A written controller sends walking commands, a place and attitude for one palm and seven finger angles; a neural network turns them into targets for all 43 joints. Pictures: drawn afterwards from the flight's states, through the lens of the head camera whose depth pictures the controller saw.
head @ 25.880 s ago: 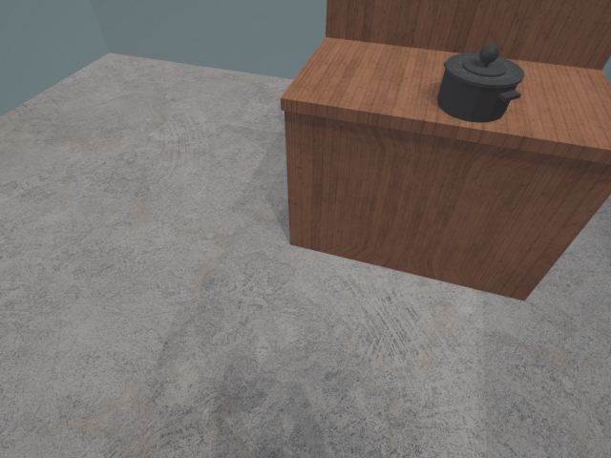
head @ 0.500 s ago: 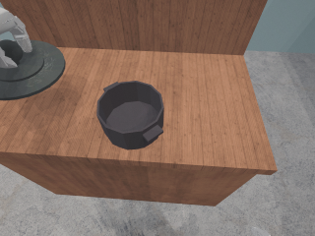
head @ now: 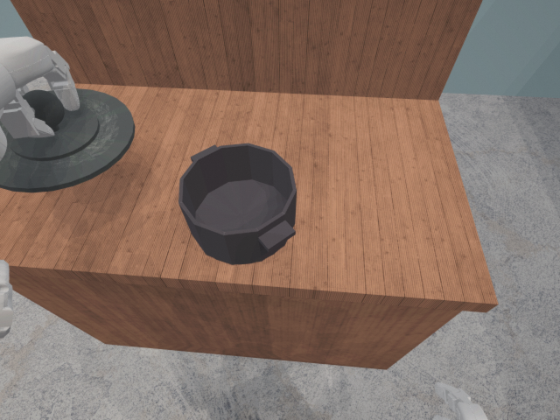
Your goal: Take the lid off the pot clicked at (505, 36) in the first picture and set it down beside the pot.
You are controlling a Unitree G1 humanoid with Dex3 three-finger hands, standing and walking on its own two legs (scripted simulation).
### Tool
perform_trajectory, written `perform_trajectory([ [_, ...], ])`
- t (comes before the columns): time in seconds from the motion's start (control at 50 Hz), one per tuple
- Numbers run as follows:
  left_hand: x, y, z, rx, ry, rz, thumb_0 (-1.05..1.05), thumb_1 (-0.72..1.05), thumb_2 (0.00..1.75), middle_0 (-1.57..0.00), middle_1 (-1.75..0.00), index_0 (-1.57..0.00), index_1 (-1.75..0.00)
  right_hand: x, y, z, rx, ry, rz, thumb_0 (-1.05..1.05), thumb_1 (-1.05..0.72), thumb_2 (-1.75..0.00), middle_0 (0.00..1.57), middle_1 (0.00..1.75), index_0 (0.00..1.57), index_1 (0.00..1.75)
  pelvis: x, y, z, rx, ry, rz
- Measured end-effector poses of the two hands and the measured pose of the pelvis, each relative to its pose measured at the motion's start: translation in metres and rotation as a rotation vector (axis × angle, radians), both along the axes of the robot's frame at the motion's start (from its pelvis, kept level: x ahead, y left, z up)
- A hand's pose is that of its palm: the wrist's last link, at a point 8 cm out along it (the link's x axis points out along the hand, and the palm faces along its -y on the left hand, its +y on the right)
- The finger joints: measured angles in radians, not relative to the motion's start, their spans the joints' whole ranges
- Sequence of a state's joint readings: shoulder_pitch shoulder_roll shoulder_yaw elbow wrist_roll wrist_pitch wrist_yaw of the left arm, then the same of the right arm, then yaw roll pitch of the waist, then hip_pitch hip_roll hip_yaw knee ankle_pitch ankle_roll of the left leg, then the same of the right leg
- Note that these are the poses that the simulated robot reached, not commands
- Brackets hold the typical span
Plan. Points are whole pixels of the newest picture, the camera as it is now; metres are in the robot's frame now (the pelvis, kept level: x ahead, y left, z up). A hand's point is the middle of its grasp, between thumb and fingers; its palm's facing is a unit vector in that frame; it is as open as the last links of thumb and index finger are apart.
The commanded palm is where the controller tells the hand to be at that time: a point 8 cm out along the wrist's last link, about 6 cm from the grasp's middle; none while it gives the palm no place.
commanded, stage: lower the lid onto the table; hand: left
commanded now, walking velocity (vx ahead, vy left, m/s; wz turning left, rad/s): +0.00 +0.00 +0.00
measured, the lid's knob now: (42, 109) +0.47 +0.32 +0.19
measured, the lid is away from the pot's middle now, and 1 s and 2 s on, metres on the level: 0.24 0.24 0.23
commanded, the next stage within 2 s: none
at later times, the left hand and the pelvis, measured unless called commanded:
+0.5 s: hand (60, 126) +0.46 +0.30 +0.17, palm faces -0.37 -0.06 -0.93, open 7.5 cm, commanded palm +0.46 +0.31 +0.25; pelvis +0.00 +0.00 +0.00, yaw -1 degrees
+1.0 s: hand (65, 151) +0.45 +0.31 +0.13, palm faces -0.41 -0.08 -0.91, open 7.5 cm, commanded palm +0.45 +0.31 +0.21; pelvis +0.01 +0.00 +0.00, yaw +0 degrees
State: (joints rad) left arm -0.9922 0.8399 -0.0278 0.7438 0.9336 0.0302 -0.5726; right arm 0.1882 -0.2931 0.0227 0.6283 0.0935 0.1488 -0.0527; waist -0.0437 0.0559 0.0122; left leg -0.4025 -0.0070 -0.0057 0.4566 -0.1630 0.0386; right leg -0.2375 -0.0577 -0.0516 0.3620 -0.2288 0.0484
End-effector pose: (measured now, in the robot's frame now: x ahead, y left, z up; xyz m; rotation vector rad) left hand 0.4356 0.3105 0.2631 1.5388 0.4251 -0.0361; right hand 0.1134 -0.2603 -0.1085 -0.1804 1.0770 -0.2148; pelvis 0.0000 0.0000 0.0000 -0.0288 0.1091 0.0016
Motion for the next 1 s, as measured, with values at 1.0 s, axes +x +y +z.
perform_trajectory([
  [1.0,0.014,0.001,-0.073,-0.058,0.131,-0.051,-0.01,0.22,0.76,-0.71,-0.91,-0.7,-0.92,-0.003,-0.01,-0.002,-0.028,0.057,-0.033,0.0,-0.9,-0.9,0.2,0.3,0.2,0.3,0.01,-0.003,-0.002,-0.001,0.039,-0.007],
])
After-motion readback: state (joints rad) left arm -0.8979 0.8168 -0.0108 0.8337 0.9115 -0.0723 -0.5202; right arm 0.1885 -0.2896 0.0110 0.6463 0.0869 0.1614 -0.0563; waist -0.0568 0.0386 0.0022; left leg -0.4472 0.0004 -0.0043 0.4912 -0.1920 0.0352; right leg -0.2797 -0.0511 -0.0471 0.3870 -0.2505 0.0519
